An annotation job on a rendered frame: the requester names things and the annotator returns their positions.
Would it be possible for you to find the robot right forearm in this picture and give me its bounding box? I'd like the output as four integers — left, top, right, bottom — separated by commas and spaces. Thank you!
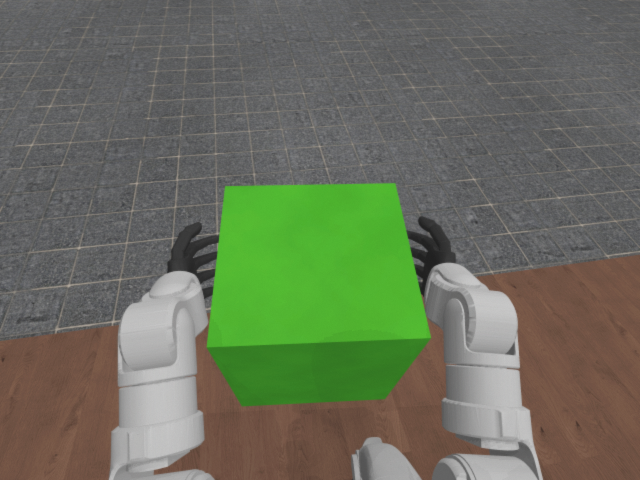
424, 263, 543, 480

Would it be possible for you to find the right robot upper arm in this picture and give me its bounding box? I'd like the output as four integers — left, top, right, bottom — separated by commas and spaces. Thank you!
432, 453, 538, 480

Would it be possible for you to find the right robot shin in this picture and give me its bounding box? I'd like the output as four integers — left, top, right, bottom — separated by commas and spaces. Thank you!
362, 437, 382, 447

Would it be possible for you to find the robot right hand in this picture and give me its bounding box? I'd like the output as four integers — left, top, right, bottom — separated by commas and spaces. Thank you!
406, 216, 456, 297

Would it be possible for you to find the robot right thigh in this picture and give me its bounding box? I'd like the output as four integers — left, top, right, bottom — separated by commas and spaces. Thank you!
351, 443, 422, 480

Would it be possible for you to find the robot left hand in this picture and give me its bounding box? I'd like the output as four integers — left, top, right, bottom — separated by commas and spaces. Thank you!
167, 222, 219, 299

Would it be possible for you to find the carton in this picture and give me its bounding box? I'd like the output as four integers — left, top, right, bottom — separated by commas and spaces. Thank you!
207, 183, 431, 406

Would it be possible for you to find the robot left forearm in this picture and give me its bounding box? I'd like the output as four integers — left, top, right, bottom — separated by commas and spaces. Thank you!
109, 271, 208, 480

